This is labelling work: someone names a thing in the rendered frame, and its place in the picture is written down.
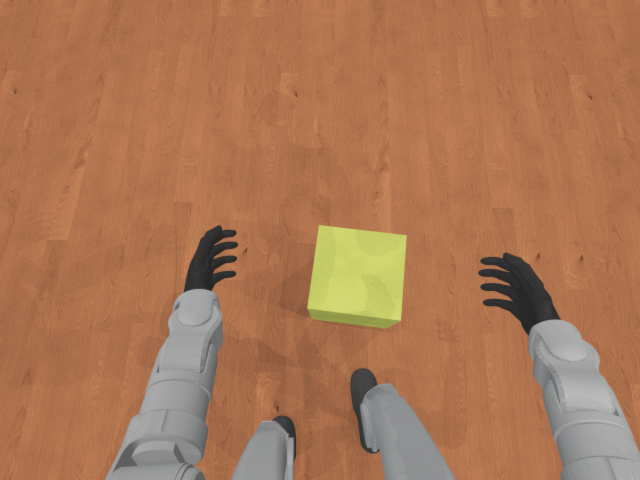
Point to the right robot hand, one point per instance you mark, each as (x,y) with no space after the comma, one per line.
(531,303)

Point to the carton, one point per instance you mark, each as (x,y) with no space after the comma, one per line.
(357,277)

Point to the right robot thigh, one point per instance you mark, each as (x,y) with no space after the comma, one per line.
(407,450)

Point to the right robot forearm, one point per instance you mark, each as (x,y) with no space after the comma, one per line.
(588,425)

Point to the right robot foot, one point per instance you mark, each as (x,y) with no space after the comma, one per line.
(362,381)

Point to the left robot forearm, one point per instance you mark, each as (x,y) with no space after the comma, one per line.
(170,427)

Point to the left robot hand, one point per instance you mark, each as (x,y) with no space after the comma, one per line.
(200,273)

